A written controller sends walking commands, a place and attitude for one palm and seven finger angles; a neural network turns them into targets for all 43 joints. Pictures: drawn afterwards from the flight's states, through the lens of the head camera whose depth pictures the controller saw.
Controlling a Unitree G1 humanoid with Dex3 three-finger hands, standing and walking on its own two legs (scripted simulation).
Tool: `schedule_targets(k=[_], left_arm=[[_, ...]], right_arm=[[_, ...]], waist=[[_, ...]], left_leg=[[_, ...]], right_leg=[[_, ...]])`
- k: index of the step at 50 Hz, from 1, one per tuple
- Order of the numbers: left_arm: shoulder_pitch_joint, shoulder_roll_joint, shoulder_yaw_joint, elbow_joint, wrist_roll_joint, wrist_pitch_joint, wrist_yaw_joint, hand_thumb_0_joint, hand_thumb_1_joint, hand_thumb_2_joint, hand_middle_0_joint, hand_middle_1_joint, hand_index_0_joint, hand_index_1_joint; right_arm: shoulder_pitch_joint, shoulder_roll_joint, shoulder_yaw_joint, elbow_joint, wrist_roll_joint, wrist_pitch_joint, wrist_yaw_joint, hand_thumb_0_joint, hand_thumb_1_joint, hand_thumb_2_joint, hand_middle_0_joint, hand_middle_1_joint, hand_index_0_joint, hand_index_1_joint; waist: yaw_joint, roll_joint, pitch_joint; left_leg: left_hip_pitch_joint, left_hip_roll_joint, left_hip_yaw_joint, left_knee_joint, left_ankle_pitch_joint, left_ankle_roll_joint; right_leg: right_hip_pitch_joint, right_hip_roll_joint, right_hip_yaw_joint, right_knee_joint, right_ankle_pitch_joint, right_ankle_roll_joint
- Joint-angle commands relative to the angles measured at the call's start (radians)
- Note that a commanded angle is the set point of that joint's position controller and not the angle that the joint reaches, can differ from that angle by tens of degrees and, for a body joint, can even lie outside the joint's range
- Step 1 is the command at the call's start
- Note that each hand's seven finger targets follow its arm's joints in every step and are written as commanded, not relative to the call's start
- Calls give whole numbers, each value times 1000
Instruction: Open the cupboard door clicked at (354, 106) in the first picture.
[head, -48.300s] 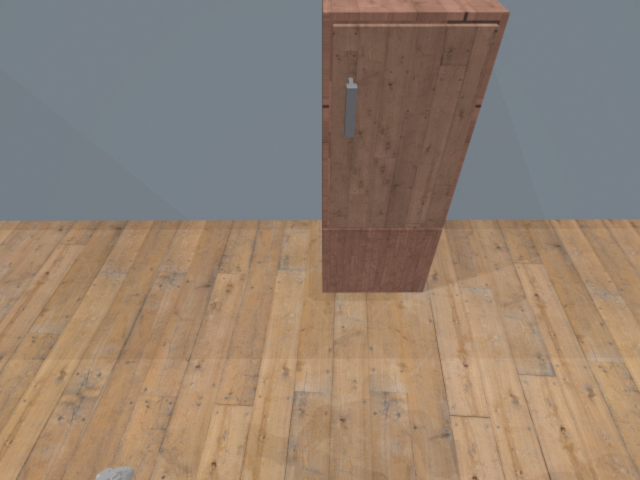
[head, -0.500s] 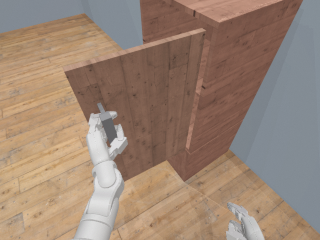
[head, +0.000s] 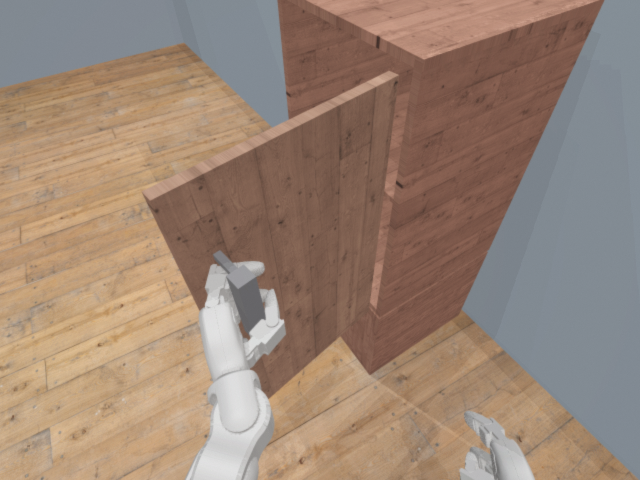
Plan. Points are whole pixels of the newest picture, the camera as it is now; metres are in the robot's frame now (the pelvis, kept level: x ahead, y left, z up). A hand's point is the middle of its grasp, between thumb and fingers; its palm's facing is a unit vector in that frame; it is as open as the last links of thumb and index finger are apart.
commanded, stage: open thumb and fingers to let go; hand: left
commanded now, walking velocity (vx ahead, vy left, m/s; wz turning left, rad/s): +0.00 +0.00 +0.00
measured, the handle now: (239, 295) +0.33 +0.12 +0.07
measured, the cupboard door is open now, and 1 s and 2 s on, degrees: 100 100 100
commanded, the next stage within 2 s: slide the hand sideways off the handle in 0.70 s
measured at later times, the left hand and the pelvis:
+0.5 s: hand (271, 318) +0.29 +0.08 +0.07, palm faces +0.34 -0.94 -0.03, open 13.6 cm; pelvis -0.01 +0.01 +0.00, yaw +0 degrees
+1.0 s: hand (260, 342) +0.26 +0.09 +0.07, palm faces -0.11 -0.99 -0.08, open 16.1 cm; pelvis -0.02 +0.03 -0.01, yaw +0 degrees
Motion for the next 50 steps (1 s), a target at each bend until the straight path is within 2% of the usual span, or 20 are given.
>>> schedule_targets(k=[1,5,9,14,16,17,22,23,26,34,35,40,41,42,43,45,46,47,48,50], left_arm=[[-196,-75,-13,-207,26,-57,-5,0,410,690,-365,-1298,-365,-1298],[-194,-86,-27,-220,21,-58,-17,0,130,570,-345,-1268,-345,-1268],[-237,-107,-48,-219,20,-55,-14,0,-150,450,-325,-1237,-325,-1237],[-242,-94,-23,-205,11,-48,-6,0,-500,300,-300,-1200,-300,-1200],[-254,-88,-20,-204,12,-45,-3,0,-500,300,-300,-1200,-300,-1200],[-246,-87,-16,-195,11,-43,-2,0,-500,300,-292,-1150,-292,-1150],[-305,-95,-21,-174,18,-36,14,0,-500,300,-250,-900,-250,-900],[-317,-99,-24,-159,21,-35,16,0,-500,300,-242,-850,-242,-850],[-316,-99,-21,-175,25,-35,23,0,-500,300,-217,-700,-217,-700],[-318,-119,-25,-149,18,-27,32,0,-500,300,-150,-300,-150,-300],[-326,-106,-14,-137,21,-25,34,0,-500,300,-150,-300,-150,-300],[-360,-127,-26,-133,29,-22,46,0,-500,300,-150,-300,-150,-300],[-359,-31,-227,-142,113,-69,-165,0,-500,300,-150,-300,-150,-300],[-388,41,-146,-200,71,-119,-280,0,-500,300,-150,-300,-150,-300],[-386,83,-131,-221,56,-149,-353,0,-500,300,-150,-300,-150,-300],[-398,95,-147,-234,8,-180,-479,0,-500,300,-150,-300,-150,-300],[-401,78,-151,-232,-39,-187,-532,0,-500,300,-150,-300,-150,-300],[-347,62,-127,-210,-88,-178,-559,0,-500,300,-150,-300,-150,-300],[-339,21,-131,-206,-134,-165,-570,0,-500,300,-150,-300,-150,-300],[-282,-4,-96,-194,-196,-137,-560,0,-500,300,-150,-300,-150,-300]], right_arm=[[-94,-65,-27,-160,1,-43,-3,0,-900,-900,200,300,200,300],[-87,-67,-30,-167,6,-38,-1,0,-900,-900,200,300,200,300],[-93,-69,-29,-170,8,-39,1,0,-900,-900,200,300,200,300],[-100,-68,-28,-173,8,-37,-1,0,-900,-900,200,300,200,300],[-104,-67,-27,-171,8,-34,-2,0,-900,-900,200,300,200,300],[-106,-66,-28,-172,10,-33,-4,0,-900,-900,200,300,200,300],[-117,-67,-25,-164,9,-30,-5,0,-900,-900,200,300,200,300],[-117,-65,-24,-160,10,-30,-5,0,-900,-900,200,300,200,300],[-117,-66,-29,-163,8,-32,-3,0,-900,-900,200,300,200,300],[-123,-65,-26,-163,8,-37,1,0,-900,-900,200,300,200,300],[-123,-65,-27,-160,8,-39,1,0,-900,-900,200,300,200,300],[-133,-65,-27,-157,9,-45,7,0,-900,-900,200,300,200,300],[-58,-104,-23,-126,18,-36,15,0,-900,-900,200,300,200,300],[-48,-97,-33,-162,27,-41,7,0,-900,-900,200,300,200,300],[-50,-100,-32,-173,31,-42,-3,0,-900,-900,200,300,200,300],[-42,-101,-25,-187,44,-56,-12,0,-900,-900,200,300,200,300],[-43,-97,-18,-195,52,-67,-16,0,-900,-900,200,300,200,300],[-50,-95,-16,-207,63,-77,-21,0,-900,-900,200,300,200,300],[-60,-95,-11,-219,71,-88,-23,0,-900,-900,200,300,200,300],[-75,-98,-9,-231,81,-110,-24,0,-900,-900,200,300,200,300]], waist=[[-8,-118,-193],[-7,-134,-207],[-21,-128,-193],[-5,-140,-204],[-2,-129,-206],[-3,-142,-195],[-4,-105,-181],[-10,-118,-169],[2,-96,-217],[2,-119,-186],[2,-136,-176],[6,-97,-169],[-89,-145,-101],[-58,-118,-176],[-40,-79,-224],[-51,-32,-233],[-57,-27,-220],[-41,-27,-211],[-41,-30,-190],[-22,-73,-174]], left_leg=[[103,-52,19,-38,233,51],[111,-49,17,-36,266,51],[115,-46,14,-27,255,53],[99,-49,15,-28,240,50],[100,-48,14,-28,243,50],[98,-47,16,-28,236,50],[95,-47,14,-31,205,50],[93,-46,10,-31,206,50],[104,-44,14,-29,225,49],[90,-44,12,-32,193,47],[86,-42,7,-33,188,47],[83,-40,4,-38,156,43],[93,-41,-4,-41,177,62],[96,-43,1,-34,193,69],[107,-48,6,-30,205,71],[135,-49,4,-26,198,72],[142,-49,0,-31,177,72],[142,-45,-4,-43,155,66],[140,-44,-8,-54,128,63],[135,-40,-17,-78,93,56]], right_leg=[[61,-42,110,-158,435,59],[73,-35,94,-138,484,56],[34,-29,82,-130,446,54],[38,-26,83,-129,409,51],[39,-27,86,-129,410,50],[35,-26,84,-133,396,50],[2,-20,79,-139,297,39],[-5,-18,74,-137,293,38],[6,-15,72,-123,310,34],[-14,-9,65,-131,249,32],[-15,-9,65,-136,235,31],[-44,-4,53,-126,170,24],[-90,-9,91,-118,260,29],[-55,-11,88,-97,309,26],[-25,-13,95,-82,336,22],[-36,-14,93,-80,329,20],[-47,-10,85,-86,304,22],[-47,-3,73,-93,268,21],[-54,3,64,-104,233,24],[-47,10,46,-122,176,27]])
